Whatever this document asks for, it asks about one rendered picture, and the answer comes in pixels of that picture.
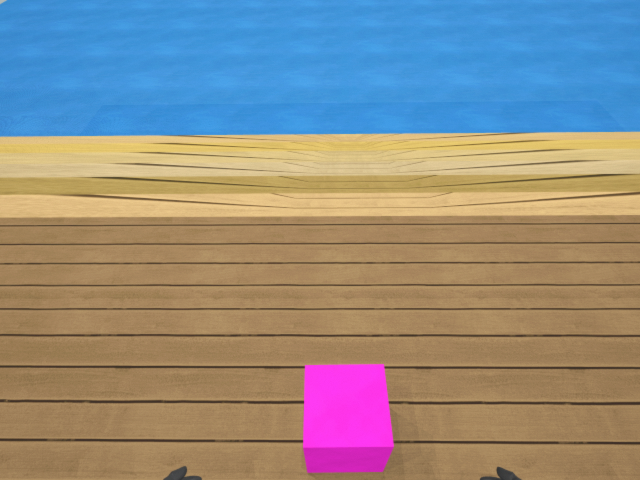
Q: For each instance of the carton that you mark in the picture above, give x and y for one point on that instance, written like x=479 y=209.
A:
x=347 y=424

